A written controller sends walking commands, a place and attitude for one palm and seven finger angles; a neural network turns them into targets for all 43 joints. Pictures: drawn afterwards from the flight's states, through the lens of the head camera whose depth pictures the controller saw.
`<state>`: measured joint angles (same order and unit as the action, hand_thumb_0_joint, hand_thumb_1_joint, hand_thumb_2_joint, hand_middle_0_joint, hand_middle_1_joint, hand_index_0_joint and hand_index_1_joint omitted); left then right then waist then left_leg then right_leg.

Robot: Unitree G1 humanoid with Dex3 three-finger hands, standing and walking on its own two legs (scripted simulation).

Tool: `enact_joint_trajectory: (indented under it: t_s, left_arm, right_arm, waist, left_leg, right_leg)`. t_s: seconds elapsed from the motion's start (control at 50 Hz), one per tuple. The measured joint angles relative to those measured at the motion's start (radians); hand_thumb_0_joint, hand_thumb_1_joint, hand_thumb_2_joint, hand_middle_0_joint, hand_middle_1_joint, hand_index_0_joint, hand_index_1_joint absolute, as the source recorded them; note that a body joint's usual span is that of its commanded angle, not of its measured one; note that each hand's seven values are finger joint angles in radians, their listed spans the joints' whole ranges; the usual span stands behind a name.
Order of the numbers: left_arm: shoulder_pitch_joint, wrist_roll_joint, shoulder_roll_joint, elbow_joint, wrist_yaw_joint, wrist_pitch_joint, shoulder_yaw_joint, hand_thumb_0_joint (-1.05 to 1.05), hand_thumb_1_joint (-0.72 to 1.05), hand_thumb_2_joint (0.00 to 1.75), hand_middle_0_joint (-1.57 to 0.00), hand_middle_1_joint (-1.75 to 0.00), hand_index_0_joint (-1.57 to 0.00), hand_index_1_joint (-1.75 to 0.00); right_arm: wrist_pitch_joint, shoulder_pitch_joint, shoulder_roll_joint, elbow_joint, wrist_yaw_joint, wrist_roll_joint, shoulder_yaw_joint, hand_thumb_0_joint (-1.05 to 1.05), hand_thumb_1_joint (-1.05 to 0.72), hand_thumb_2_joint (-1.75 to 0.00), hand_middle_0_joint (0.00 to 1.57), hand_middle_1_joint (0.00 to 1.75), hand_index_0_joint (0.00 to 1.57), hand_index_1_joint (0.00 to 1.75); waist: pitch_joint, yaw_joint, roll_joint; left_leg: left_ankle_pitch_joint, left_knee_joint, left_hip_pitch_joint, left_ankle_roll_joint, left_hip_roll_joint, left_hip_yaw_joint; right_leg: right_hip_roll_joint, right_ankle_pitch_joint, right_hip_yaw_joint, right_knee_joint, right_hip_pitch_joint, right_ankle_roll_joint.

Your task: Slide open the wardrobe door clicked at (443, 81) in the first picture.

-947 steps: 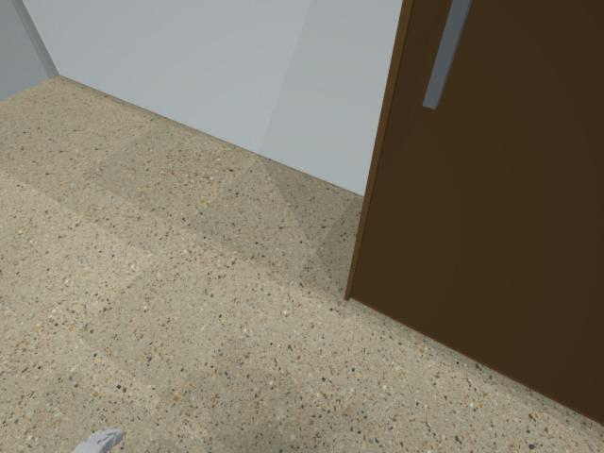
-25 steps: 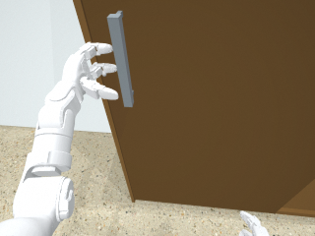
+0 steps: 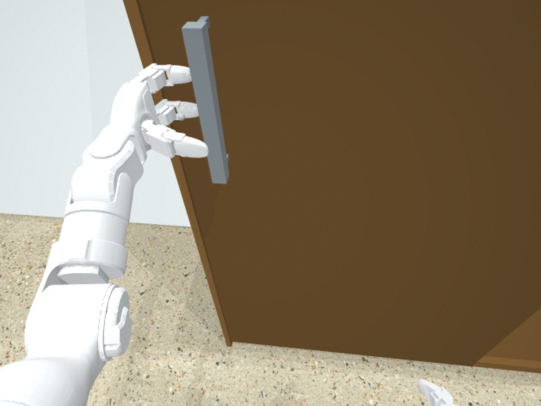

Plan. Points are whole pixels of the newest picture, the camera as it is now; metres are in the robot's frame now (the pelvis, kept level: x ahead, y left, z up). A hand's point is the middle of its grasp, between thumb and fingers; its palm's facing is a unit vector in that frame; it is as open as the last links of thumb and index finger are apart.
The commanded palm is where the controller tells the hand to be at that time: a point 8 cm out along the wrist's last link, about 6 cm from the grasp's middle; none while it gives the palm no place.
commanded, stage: slide the fingers in behind the handle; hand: left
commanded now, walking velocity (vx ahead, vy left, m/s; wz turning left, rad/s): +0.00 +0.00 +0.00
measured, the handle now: (213, 108) +0.47 +0.11 +0.23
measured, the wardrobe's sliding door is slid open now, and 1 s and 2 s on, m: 0.00 0.00 0.00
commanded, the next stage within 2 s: move the hooked fingers beside the handle in 0.98 s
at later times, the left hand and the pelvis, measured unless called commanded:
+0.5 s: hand (186, 126) +0.41 +0.13 +0.24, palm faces -0.05 -1.00 -0.01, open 14.0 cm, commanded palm +0.39 +0.18 +0.24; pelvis -0.01 +0.00 +0.00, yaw -1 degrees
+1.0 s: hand (193, 126) +0.41 +0.12 +0.24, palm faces -0.05 -1.00 -0.01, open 14.1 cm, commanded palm +0.38 +0.17 +0.24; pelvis +0.00 +0.00 +0.00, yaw -1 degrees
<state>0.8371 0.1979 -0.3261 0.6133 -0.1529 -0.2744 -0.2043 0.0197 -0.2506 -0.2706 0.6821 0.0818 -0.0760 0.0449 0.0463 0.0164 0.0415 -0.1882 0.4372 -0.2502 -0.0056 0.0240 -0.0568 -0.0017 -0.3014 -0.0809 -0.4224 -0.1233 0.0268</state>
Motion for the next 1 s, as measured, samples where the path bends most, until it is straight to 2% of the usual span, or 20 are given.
enact_joint_trajectory:
  t_s: [0.12,0.28,0.46,0.62,0.78,1.0]
  left_arm:
    - [0.022,-0.004,-0.005,0.038,-0.003,0.019,0.0,-0.01,-0.5,0.3,-0.36,-1.25,-0.34,-1.22]
    - [-0.044,0.004,0.02,-0.03,-0.003,0.034,-0.001,-0.01,-0.5,0.3,-0.33,-1.22,-0.32,-1.21]
    - [-0.087,-0.004,0.034,-0.103,0.026,-0.001,0.0,-0.01,-0.5,0.3,-0.31,-1.2,-0.31,-1.2]
    - [-0.051,0.001,0.04,-0.089,0.029,-0.031,0.03,-0.01,-0.5,0.3,-0.3,-1.2,-0.31,-1.2]
    - [-0.077,0.008,0.059,-0.125,0.034,-0.023,0.024,-0.01,-0.5,0.3,-0.3,-1.2,-0.3,-1.2]
    - [-0.114,-0.003,0.072,-0.198,0.065,-0.059,0.034,-0.01,-0.5,0.3,-0.3,-1.2,-0.27,-1.19]
  right_arm:
    - [0.002,-0.013,0.002,0.009,-0.001,0.0,-0.002,0.01,-0.9,-0.9,0.2,0.3,0.2,0.3]
    - [0.007,-0.017,0.002,-0.003,-0.01,0.0,-0.004,0.01,-0.9,-0.9,0.2,0.3,0.2,0.3]
    - [0.002,0.014,0.014,-0.02,-0.008,0.0,0.007,0.01,-0.9,-0.9,0.2,0.3,0.2,0.3]
    - [-0.001,0.039,0.012,-0.017,-0.002,0.0,0.01,0.01,-0.9,-0.9,0.2,0.3,0.2,0.3]
    - [-0.008,0.035,0.016,-0.022,-0.01,0.004,0.009,0.01,-0.9,-0.9,0.2,0.3,0.2,0.3]
    - [-0.023,0.035,0.017,-0.022,-0.013,0.005,0.006,0.01,-0.9,-0.9,0.2,0.3,0.2,0.3]
  waist:
    - [0.0,0.002,-0.004]
    - [0.003,0.004,0.006]
    - [-0.002,0.0,-0.001]
    - [-0.005,-0.008,0.0]
    - [0.003,-0.009,-0.001]
    - [-0.003,-0.012,0.0]
  left_leg:
    - [0.002,0.004,-0.007,0.001,0.001,0.003]
    - [0.002,-0.001,0.006,-0.001,0.003,-0.008]
    - [0.005,-0.007,0.022,0.002,0.007,-0.012]
    - [0.009,-0.007,0.017,0.002,0.004,0.0]
    - [0.008,-0.015,0.027,0.002,0.003,-0.005]
    - [0.003,-0.015,0.04,0.002,0.002,-0.007]
  right_leg:
    - [-0.001,0.0,-0.003,-0.005,-0.007,0.001]
    - [-0.002,0.003,0.009,-0.004,0.0,0.0]
    - [-0.006,0.007,0.014,0.001,0.013,0.002]
    - [-0.005,0.009,0.002,0.005,0.015,0.003]
    - [-0.003,0.007,0.007,0.008,0.021,0.002]
    - [-0.003,0.005,0.01,0.012,0.035,0.001]
